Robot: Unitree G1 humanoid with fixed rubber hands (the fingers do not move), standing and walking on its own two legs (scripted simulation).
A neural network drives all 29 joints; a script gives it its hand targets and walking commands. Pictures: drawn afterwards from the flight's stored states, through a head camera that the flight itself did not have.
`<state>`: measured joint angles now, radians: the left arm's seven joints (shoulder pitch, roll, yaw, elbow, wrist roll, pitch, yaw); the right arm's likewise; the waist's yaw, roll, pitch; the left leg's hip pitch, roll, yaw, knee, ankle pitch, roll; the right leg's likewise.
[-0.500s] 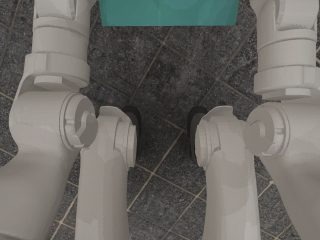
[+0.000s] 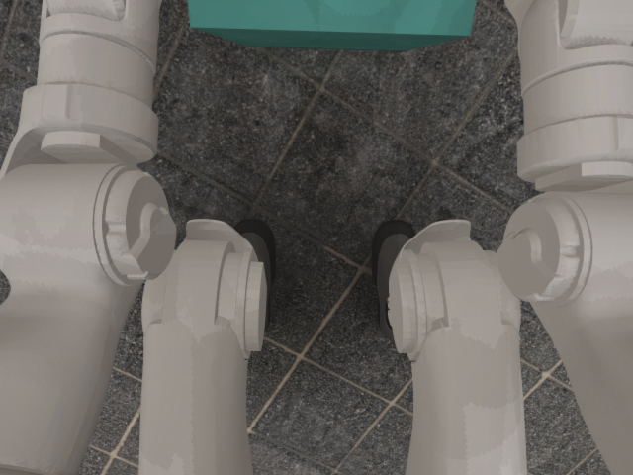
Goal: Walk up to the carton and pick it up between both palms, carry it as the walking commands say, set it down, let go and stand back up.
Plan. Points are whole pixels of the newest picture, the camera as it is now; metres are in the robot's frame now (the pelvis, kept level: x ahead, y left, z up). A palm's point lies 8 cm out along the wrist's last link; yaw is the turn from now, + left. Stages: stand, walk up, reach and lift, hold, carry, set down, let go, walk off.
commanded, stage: set down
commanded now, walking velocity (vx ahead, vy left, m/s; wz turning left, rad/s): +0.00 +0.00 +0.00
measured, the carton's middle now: out of the picture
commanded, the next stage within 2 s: none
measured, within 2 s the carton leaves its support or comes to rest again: rests again in 0.22 s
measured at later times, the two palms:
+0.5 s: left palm out of the picture +0.59 +0.15 -0.16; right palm out of the picture +0.58 -0.16 -0.16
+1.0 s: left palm out of the picture +0.59 +0.15 -0.17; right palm out of the picture +0.58 -0.16 -0.17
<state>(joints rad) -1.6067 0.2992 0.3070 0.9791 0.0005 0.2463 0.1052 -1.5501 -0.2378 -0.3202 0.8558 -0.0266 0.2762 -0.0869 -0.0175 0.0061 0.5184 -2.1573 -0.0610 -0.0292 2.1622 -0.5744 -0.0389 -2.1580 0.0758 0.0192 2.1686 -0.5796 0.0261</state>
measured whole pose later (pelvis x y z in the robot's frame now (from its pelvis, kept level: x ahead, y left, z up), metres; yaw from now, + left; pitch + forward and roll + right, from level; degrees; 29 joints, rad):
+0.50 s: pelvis +0.02 +0.00 -0.01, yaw +0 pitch +39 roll +0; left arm -1.51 0.25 0.36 0.96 0.07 0.21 0.06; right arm -1.45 -0.20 -0.39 0.87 -0.06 0.23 -0.05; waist -0.02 0.01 0.34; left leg -2.26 -0.07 -0.03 2.19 -0.61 -0.03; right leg -2.25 0.07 0.02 2.19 -0.62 0.03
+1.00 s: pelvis +0.03 +0.00 -0.01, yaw +0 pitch +40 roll +0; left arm -1.49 0.22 0.45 0.91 0.14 0.18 0.03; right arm -1.46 -0.17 -0.44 0.84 -0.12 0.20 -0.01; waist -0.03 0.01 0.35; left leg -2.26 -0.07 -0.03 2.19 -0.63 -0.04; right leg -2.25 0.06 0.01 2.20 -0.65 0.03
